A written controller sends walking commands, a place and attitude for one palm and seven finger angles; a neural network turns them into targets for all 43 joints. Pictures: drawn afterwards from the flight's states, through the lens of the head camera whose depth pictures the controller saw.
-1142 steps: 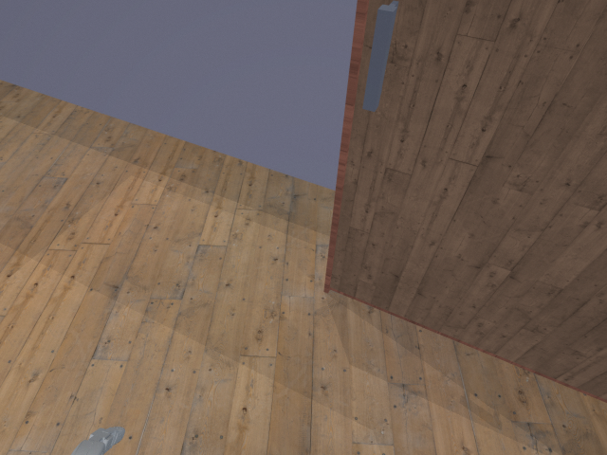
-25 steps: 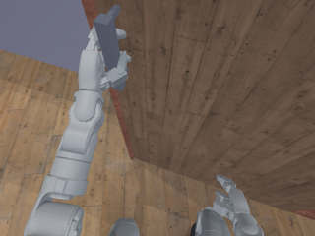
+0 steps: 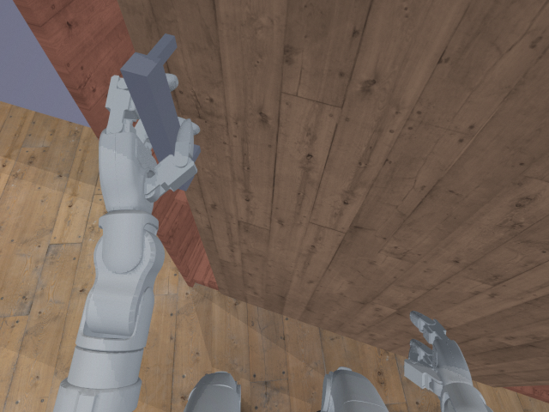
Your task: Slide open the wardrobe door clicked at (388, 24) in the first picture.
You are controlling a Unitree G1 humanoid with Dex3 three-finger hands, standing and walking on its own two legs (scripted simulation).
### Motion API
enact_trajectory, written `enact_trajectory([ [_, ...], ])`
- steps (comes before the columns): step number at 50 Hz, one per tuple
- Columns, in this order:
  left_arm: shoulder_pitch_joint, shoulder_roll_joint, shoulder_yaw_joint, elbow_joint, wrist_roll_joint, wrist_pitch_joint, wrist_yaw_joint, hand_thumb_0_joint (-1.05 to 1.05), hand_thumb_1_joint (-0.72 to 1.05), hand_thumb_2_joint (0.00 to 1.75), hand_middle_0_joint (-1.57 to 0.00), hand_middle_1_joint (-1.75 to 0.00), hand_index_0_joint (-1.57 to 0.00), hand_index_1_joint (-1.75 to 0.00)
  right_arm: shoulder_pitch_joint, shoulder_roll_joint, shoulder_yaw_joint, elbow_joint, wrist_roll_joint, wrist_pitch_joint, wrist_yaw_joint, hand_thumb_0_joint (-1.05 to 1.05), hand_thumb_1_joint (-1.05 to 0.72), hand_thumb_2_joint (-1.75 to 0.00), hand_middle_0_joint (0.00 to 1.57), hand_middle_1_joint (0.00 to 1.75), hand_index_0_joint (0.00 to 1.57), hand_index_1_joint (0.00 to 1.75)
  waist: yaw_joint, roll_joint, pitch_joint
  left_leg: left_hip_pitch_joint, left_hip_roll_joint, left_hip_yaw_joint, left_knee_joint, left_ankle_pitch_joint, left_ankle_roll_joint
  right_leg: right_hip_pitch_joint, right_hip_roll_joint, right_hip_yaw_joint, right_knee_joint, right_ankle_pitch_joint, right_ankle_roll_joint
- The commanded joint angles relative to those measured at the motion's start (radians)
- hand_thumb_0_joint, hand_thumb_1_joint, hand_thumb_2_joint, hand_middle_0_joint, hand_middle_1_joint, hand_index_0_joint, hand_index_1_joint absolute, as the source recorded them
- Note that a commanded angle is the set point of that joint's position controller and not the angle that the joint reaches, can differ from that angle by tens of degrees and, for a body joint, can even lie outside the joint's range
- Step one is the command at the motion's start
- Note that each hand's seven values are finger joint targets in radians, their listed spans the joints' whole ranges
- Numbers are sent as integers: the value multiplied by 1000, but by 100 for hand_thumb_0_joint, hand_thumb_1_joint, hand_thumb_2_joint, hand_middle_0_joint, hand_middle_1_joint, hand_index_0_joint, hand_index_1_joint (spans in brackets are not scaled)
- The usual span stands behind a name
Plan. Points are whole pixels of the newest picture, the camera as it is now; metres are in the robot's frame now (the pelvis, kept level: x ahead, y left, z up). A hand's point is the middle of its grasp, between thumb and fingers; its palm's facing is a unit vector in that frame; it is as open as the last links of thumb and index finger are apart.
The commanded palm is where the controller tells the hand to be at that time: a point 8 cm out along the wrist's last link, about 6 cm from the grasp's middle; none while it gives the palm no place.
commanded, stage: step sideways, sliding the door along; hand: left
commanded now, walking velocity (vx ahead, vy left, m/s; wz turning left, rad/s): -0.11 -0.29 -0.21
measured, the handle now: (174, 121) +0.38 +0.20 +0.17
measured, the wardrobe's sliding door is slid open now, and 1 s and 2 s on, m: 0.11 0.41 0.58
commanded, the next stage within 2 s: none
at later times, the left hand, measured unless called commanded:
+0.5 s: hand (348, 212) +0.31 +0.00 +0.17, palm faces +0.13 -0.99 +0.00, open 7.2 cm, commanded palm +0.28 +0.02 +0.16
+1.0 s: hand (464, 237) +0.30 -0.12 +0.17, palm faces +0.18 -0.98 -0.08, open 6.5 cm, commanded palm +0.27 -0.11 +0.16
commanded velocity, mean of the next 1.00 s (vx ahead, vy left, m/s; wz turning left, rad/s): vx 0.05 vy -0.30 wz -0.06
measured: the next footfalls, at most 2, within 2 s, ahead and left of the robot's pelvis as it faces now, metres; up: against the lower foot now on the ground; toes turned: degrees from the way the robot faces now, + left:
right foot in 0.26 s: +0.04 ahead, -0.23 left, +0.00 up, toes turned -6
left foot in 0.52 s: -0.01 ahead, -0.01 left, +0.00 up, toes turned +5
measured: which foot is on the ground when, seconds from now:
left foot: down 0.00-0.28, up 0.30-0.50, down 0.52-0.86, up 0.88-1.00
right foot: up 0.00-0.24, down 0.26-0.52, up 0.54-0.84, down 0.86-1.00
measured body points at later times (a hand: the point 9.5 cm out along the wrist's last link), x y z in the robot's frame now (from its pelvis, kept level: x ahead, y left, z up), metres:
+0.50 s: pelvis -0.04 -0.12 +0.00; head +0.04 -0.12 +0.44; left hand +0.29 +0.05 +0.17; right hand +0.17 -0.36 -0.09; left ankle -0.04 -0.01 -0.73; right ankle +0.00 -0.23 -0.73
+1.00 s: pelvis -0.09 -0.25 -0.01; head -0.04 -0.26 +0.44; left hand +0.28 -0.07 +0.18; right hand +0.07 -0.50 -0.12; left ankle -0.09 -0.13 -0.68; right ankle -0.07 -0.39 -0.73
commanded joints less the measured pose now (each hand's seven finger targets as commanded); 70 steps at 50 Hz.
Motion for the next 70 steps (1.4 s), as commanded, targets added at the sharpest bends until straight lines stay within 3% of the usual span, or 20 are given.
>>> enact_trajectory([
  [1, -323, -81, -275, -408, 3, -127, -107, 0, 90, 90, -45, -140, -45, -140, -78, -115, -36, -197, -2, -76, 22, 0, -90, -90, 20, 30, 20, 30, -124, 245, -516, 449, 268, -106, -161, 920, 111, -80, -38, 1, -55, 52, 14],
  [10, -288, -39, -250, -383, -5, -134, -87, 0, 90, 90, -45, -140, -45, -140, -62, -77, -10, -204, 3, -135, 16, 0, -90, -90, 20, 30, 20, 30, -142, 307, -550, 491, 233, -54, -63, 939, 69, 150, 18, -58, -571, 213, -1],
  [12, -292, -5, -232, -385, 0, -136, -81, 0, 90, 90, -45, -140, -45, -140, -70, -57, -1, -205, 20, -140, 11, 0, -90, -90, 20, 30, 20, 30, -122, 134, -557, 346, 138, -33, 52, 636, 27, 320, -20, -33, -753, 587, -5],
  [14, -279, 89, -184, -390, 8, -144, -66, 0, 90, 90, -45, -140, -45, -140, -105, -6, 19, -202, 15, -132, -16, 0, -90, -90, 20, 30, 20, 30, -106, -271, -580, -34, -48, -14, 281, -180, -14, 514, -262, 203, -665, 1319, -113],
  [15, -218, 108, -151, -369, 12, -147, -53, 0, 90, 90, -45, -140, -45, -140, -129, -3, 35, -180, -4, -141, -35, 0, -90, -90, 20, 30, 20, 30, -69, -273, -549, -105, -111, -78, 390, -333, 9, 470, -298, 259, -657, 1444, -148],
  [16, -209, 76, -175, -388, -6, -151, -60, 0, 90, 90, -45, -140, -45, -140, -85, -22, 9, -167, 3, -135, -36, 0, -90, -90, 20, 30, 20, 30, -69, -389, -593, -151, -117, -131, 492, -360, -18, 530, -296, 275, -611, 1427, -162],
  [19, -314, -23, -239, -457, -18, -202, -52, 0, 90, 90, -45, -140, -45, -140, -103, -1, 27, -130, -1, -112, -35, 0, -90, -90, 20, 30, 20, 30, -107, -253, -605, -216, -92, -152, 361, -297, -25, 648, -299, 244, -568, 1325, -226],
  [23, -273, 125, -85, -353, 1, -211, -46, 0, 90, 90, -45, -140, -45, -140, -82, -60, -17, -107, -13, -38, -55, 0, -90, -90, 20, 30, 20, 30, -121, -115, -617, 48, -65, -66, -105, 39, -36, 479, -223, 171, -488, 1039, -176],
  [24, -281, 81, -132, -350, -3, -210, -62, 0, 90, 90, -45, -140, -45, -140, -63, -58, -21, -114, -17, -17, -59, 0, -90, -90, 20, 30, 20, 30, -144, -52, -628, 255, -8, -92, -195, 271, -15, 298, -174, 128, -419, 820, -125],
  [26, -256, 51, -148, -336, -11, -190, -96, 0, 90, 90, -45, -140, -45, -140, -85, -117, -38, -161, -24, -4, -49, 0, -90, -90, 20, 30, 20, 30, -112, 272, -626, 481, 425, -494, -199, 987, 193, -117, -15, 64, -118, -68, -2],
  [35, -348, 100, -74, -170, -18, -129, -107, 0, 90, 90, -45, -140, -45, -140, -75, -105, -21, -122, -8, 19, -42, 0, -90, -90, 20, 30, 20, 30, -124, 245, -466, 295, 270, -60, -217, 682, 107, 38, -26, -32, -322, 151, 3],
  [40, -374, 124, -55, -149, -24, -125, -99, 0, 90, 90, -45, -140, -45, -140, -75, -102, -14, -133, 14, -13, -36, 0, -90, -90, 20, 30, 20, 30, -122, 253, -490, 239, 191, -17, -78, 547, 50, 270, 38, -128, -610, 254, 1],
  [44, -412, 219, -25, -151, -11, -108, -54, 0, 90, 90, -45, -140, -45, -140, -134, -29, 21, -125, 7, -38, -54, 0, -90, -90, 20, 30, 20, 30, -62, -319, -540, -282, -90, -57, 533, -422, 14, 552, -341, 273, -708, 955, -204],
  [47, -533, 148, -62, -204, -23, -112, -39, 0, 90, 90, -45, -140, -45, -140, -104, -55, 9, -64, -1, -38, -75, 0, -90, -90, 20, 30, 20, 30, -88, -283, -558, -294, -63, -126, 594, -324, -9, 560, -317, 232, -643, 865, -250],
  [51, -586, 86, -90, -110, -21, -116, -45, 0, 90, 90, -45, -140, -45, -140, -70, -75, 6, -36, -7, 3, -77, 0, -90, -90, 20, 30, 20, 30, -135, -150, -572, 12, -71, -54, 1, -35, -6, 387, -218, 32, -509, 660, -189],
  [52, -602, 95, -95, -107, -22, -124, -56, 0, 90, 90, -45, -140, -45, -140, -51, -99, -11, -35, -10, 9, -83, 0, -90, -90, 20, 30, 20, 30, -161, -55, -581, 234, -34, -75, -137, 123, 6, 196, -168, -16, -370, 484, -139],
  [54, -569, 12, -165, -69, -29, -114, -81, 0, 90, 90, -45, -140, -45, -140, -69, -141, -21, -86, -12, 19, -74, 0, -90, -90, 20, 30, 20, 30, -131, 298, -579, 481, 410, -686, -275, 512, 147, -223, -11, 40, 21, -81, -36],
  [56, -675, 49, -148, -136, -36, -106, -97, 0, 90, 90, -45, -140, -45, -140, -139, -95, 7, -104, 9, 16, -57, 0, -90, -90, 20, 30, 20, 30, -120, 115, -517, 323, 381, -508, -287, 312, 181, -177, -60, 111, 115, 21, -30],
  [63, -637, 30, -173, -87, -25, -65, -107, 0, 90, 90, -45, -140, -45, -140, -74, -121, -18, -101, 1, 11, -47, 0, -90, -90, 20, 30, 20, 30, -137, 218, -502, 352, 225, -137, -222, 601, 113, -89, -57, -16, -117, 162, 2],
  [70, -632, -22, -224, -69, -42, -76, -112, 0, 90, 90, -45, -140, -45, -140, -71, -99, -6, -129, 17, -33, -30, 0, -90, -90, 20, 30, 20, 30, -146, 315, -540, 380, 214, -93, -151, 693, 94, 106, -3, -93, -445, 152, 5],
])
